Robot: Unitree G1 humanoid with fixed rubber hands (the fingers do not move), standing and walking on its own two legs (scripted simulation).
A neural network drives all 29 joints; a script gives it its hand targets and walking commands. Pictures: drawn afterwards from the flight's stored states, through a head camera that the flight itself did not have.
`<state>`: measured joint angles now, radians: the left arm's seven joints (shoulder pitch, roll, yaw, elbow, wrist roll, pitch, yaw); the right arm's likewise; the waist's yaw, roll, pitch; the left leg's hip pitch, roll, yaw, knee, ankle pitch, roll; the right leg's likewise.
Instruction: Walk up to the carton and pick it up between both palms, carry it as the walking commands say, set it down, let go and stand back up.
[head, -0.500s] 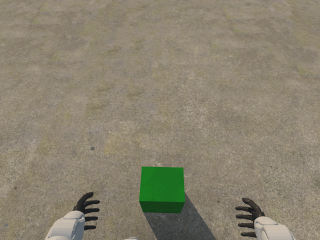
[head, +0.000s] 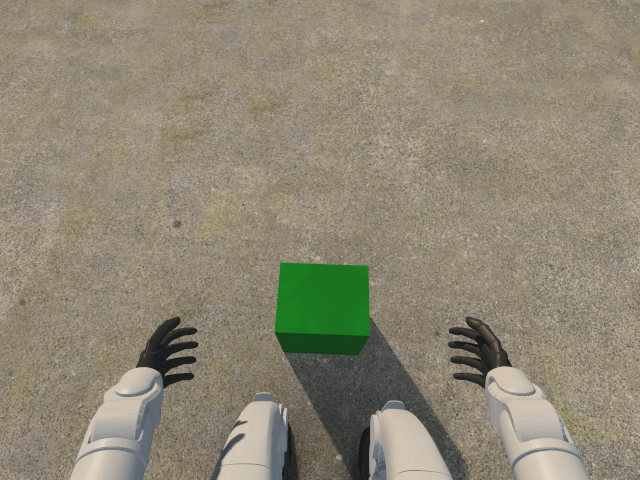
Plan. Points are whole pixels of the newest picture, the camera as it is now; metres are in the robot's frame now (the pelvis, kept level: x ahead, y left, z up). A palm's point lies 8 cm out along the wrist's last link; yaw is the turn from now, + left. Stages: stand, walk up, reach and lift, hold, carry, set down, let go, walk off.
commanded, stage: reach and lift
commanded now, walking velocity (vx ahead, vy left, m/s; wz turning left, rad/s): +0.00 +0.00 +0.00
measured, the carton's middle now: (322, 312) +0.45 +0.02 -0.57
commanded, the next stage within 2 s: none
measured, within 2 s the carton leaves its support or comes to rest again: neither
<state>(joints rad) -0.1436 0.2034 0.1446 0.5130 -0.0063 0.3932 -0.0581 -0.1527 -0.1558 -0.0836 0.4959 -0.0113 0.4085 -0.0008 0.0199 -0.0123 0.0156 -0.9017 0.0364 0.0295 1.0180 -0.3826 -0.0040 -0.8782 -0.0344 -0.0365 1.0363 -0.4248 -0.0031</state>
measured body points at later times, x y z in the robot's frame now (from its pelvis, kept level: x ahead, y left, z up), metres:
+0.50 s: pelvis -0.03 +0.01 -0.04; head +0.20 +0.01 +0.35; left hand +0.40 +0.24 -0.14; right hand +0.41 -0.18 -0.14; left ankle +0.06 +0.12 -0.67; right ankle +0.04 -0.12 -0.67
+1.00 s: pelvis -0.02 +0.01 -0.07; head +0.27 +0.02 +0.28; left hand +0.46 +0.24 -0.18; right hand +0.46 -0.18 -0.19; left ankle +0.06 +0.12 -0.67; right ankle +0.04 -0.12 -0.67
